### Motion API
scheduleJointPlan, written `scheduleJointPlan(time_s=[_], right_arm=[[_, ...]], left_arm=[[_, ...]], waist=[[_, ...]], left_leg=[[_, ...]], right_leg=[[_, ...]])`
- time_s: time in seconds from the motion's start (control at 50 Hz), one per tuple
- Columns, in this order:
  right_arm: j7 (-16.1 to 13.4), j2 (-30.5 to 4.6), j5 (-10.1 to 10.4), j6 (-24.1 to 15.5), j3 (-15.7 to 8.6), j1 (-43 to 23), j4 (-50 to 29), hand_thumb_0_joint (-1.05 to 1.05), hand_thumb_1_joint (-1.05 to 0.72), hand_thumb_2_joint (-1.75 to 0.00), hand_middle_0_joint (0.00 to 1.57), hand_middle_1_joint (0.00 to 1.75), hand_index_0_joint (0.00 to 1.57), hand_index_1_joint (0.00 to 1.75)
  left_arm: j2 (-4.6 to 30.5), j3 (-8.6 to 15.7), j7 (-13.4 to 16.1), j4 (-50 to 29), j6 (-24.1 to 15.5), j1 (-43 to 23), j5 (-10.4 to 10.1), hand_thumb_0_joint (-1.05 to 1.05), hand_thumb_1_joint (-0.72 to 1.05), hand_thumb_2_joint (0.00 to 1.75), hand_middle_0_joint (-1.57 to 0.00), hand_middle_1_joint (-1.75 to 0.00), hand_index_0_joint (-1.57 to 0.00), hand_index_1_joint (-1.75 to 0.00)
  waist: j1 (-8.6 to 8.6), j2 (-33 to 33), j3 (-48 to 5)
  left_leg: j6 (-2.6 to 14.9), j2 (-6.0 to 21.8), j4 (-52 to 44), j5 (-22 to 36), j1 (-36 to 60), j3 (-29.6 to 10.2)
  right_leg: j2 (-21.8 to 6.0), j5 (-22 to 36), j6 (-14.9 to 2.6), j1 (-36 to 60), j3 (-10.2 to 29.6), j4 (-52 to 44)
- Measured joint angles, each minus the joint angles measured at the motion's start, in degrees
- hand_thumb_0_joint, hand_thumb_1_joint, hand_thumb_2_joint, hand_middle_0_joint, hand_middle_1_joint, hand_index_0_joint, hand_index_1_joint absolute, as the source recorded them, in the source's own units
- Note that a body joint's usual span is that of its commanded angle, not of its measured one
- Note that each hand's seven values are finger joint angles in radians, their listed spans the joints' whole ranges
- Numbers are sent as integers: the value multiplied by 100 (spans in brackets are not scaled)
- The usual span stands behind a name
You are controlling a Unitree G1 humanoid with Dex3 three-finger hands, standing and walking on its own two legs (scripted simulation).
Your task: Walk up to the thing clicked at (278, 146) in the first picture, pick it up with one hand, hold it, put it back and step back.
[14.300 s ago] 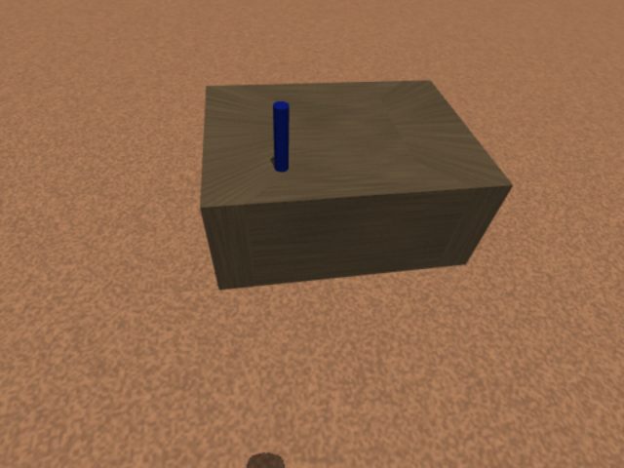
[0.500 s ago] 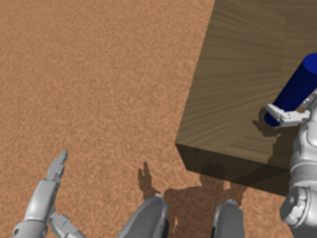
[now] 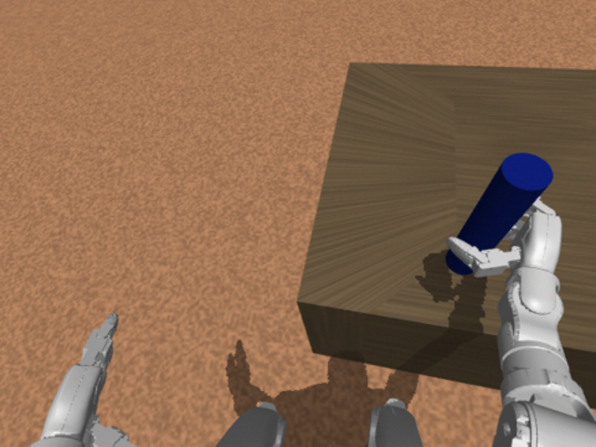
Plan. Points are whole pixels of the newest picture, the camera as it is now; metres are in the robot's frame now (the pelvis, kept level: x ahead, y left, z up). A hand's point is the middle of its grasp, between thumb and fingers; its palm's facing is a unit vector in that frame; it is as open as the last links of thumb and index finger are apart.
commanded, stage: lift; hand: right
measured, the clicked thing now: (486, 225) +0.43 -0.20 +0.03
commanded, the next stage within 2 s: hold in 1.06 s
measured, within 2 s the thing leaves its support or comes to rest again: neither
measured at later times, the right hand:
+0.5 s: hand (485, 255) +0.37 -0.18 +0.06, palm faces +0.20 +0.98 -0.03, open 8.6 cm
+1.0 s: hand (487, 259) +0.35 -0.17 +0.09, palm faces +0.20 +0.98 -0.02, open 8.7 cm
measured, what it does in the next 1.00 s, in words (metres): rises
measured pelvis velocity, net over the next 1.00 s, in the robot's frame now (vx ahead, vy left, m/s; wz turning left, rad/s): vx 0.00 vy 0.02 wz -0.03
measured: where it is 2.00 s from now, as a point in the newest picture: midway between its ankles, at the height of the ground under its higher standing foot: outside the picture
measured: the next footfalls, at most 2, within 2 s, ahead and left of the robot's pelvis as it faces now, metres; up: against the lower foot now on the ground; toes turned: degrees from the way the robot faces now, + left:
none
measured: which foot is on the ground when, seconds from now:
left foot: down 0.00-1.00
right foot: down 0.00-1.00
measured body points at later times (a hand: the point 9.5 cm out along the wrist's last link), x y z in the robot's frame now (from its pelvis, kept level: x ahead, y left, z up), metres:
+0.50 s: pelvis +0.00 +0.01 +0.04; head +0.06 -0.01 +0.48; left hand +0.16 +0.28 +0.02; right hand +0.35 -0.23 +0.07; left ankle +0.00 +0.15 -0.63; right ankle +0.06 -0.12 -0.63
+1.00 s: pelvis +0.00 +0.02 +0.05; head +0.05 +0.00 +0.50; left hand +0.17 +0.27 +0.03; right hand +0.33 -0.22 +0.10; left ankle +0.00 +0.15 -0.63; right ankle +0.06 -0.12 -0.63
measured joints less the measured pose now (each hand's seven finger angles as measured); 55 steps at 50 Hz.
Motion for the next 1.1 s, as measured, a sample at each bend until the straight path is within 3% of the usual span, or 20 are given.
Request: scheduleJointPlan(time_s=[0.32, 0.42, 0.54, 0.78, 0.96, 1.1], right_arm=[[-68, 685, 225, 303, 588, 1008, -1150, -3, 43, -100, 90, 128, 97, 132], [-129, 807, 310, 315, 737, 1229, -1467, -3, 44, -100, 90, 128, 97, 132], [-105, 872, 323, 363, 912, 1414, -1687, -4, 44, -101, 91, 128, 98, 132], [-120, 979, 447, 502, 1024, 1738, -2130, -4, 47, -103, 91, 131, 99, 135], [-72, 1028, 475, 648, 1120, 1929, -2276, -5, 47, -104, 91, 132, 98, 136], [-142, 1067, 511, 695, 1150, 2040, -2502, -5, 47, -104, 91, 133, 98, 137]], left_arm=[[-82, 35, 182, 647, -33, -65, -166, -1, -52, 4, -5, -5, -5, -5], [-31, 96, 309, 865, -69, -94, -210, -1, -52, 4, -5, -5, -5, -4], [-113, -3, 379, 979, -123, -185, -226, -1, -52, 4, -5, -5, -4, -4], [-140, 18, 461, 1302, -159, -211, -286, -1, -52, 4, -5, -5, -4, -4], [-212, -103, 469, 1347, -191, -234, -306, -1, -53, 4, -5, -5, -4, -4], [-186, -7, 516, 1517, -213, -278, -329, -1, -53, 4, -5, -5, -5, -5]], waist=[[-420, 4, 268], [-519, 28, 356], [-584, 55, 423], [-700, 37, 482], [-720, 66, 477], [-775, 24, 599]], left_leg=[[18, 147, -652, 258, 1044, -145], [30, 165, -788, 318, 1263, -180], [52, 179, -930, 364, 1493, -196], [66, 212, -1183, 413, 1888, -219], [80, 225, -1371, 464, 2141, -226], [77, 239, -1490, 517, 2290, -233]], right_leg=[[117, 337, 14, 1207, -211, -882], [129, 416, 27, 1472, -256, -1080], [140, 485, 54, 1741, -283, -1280], [168, 549, 69, 2171, -324, -1581], [179, 602, 84, 2440, -341, -1785], [194, 655, 78, 2595, -354, -1910]])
